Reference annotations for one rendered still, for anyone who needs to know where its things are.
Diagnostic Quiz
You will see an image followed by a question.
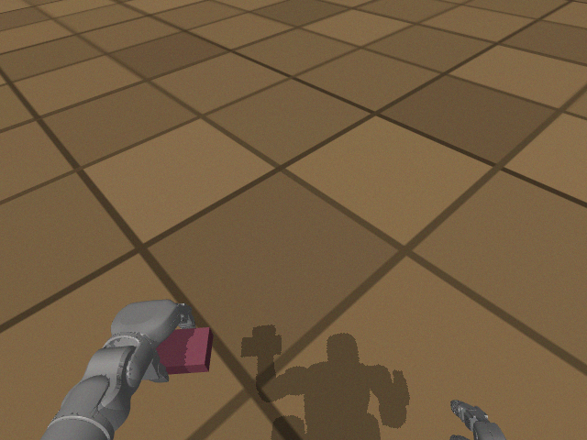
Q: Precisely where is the left robot hand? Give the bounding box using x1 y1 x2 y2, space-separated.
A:
111 300 196 383

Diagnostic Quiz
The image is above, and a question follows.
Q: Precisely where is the left robot arm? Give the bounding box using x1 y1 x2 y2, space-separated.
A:
40 332 153 440

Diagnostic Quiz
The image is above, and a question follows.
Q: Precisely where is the right robot hand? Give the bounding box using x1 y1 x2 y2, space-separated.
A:
449 400 506 440

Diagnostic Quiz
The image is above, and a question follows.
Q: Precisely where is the small box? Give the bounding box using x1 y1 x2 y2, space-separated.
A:
156 327 214 375

